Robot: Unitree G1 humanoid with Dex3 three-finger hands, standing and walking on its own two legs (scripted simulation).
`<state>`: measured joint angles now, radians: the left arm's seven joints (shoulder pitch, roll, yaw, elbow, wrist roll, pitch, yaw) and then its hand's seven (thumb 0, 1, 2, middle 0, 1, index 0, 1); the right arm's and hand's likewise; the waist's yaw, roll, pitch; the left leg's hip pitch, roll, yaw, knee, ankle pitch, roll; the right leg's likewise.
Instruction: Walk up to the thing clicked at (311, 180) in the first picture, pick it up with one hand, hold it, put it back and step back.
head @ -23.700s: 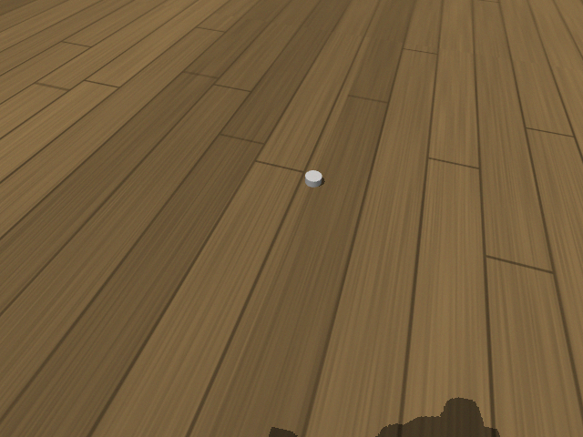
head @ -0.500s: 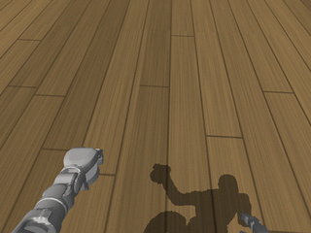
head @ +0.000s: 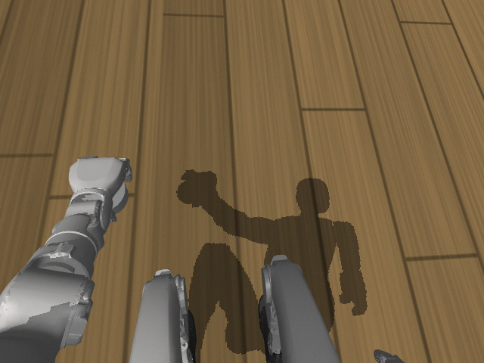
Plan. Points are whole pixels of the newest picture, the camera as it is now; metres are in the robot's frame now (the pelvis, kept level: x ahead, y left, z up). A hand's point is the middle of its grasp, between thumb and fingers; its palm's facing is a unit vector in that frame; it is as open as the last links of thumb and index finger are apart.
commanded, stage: crouch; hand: left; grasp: from above
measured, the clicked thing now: (103, 193) +0.44 +0.22 -0.15
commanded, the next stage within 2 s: lower in 1.18 s
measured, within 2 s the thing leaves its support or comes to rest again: neither
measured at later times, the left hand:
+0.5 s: hand (132, 204) +0.46 +0.21 -0.30, palm faces -0.45 -0.01 -0.89, open 9.7 cm
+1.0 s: hand (138, 206) +0.47 +0.21 -0.37, palm faces -0.46 -0.01 -0.89, open 9.7 cm
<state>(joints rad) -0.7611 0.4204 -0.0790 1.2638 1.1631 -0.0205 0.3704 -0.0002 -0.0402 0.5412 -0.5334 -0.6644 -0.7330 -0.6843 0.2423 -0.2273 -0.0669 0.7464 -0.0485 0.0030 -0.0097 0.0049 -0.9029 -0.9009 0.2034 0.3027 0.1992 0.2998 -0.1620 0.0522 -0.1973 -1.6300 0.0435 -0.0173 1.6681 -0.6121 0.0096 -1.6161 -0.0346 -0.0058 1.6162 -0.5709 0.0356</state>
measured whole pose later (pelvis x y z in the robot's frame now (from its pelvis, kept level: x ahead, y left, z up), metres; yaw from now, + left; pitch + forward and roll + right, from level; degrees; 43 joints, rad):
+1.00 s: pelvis -0.02 -0.01 -0.20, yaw -3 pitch +36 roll -6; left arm -1.06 0.66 0.04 1.53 1.26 -0.14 0.40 0.00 -0.03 0.52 -0.54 -0.64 -0.74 -0.67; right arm 0.19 -0.26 0.04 0.75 -0.14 -0.07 0.13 0.00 -0.91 -0.90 0.20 0.30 0.20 0.30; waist -0.28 0.01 -0.06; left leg -2.26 0.03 -0.11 2.33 -0.69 -0.01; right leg -2.23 -0.02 -0.04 2.25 -0.64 0.03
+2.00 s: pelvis -0.01 -0.01 -0.25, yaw -7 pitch +33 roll -10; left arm -1.11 0.83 0.14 1.68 1.31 -0.17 0.53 -0.01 0.00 0.51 -0.53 -0.63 -0.72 -0.68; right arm 0.17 -0.30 0.14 0.71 -0.23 -0.15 0.22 0.00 -0.90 -0.90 0.20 0.30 0.20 0.30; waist -0.36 -0.04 0.08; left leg -2.37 0.02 -0.19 2.51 -0.73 -0.02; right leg -2.31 0.00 -0.10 2.37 -0.65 0.04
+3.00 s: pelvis -0.02 +0.00 -0.25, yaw -11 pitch +29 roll -14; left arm -1.15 0.98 0.12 1.80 1.32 -0.18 0.64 0.00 0.01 0.49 -0.53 -0.61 -0.72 -0.67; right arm 0.13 -0.35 0.28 0.68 -0.28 -0.24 0.29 0.00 -0.91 -0.90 0.20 0.30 0.20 0.30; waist -0.43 -0.12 0.19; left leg -2.35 0.03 -0.26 2.56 -0.75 -0.02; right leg -2.27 0.02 -0.15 2.37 -0.64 0.06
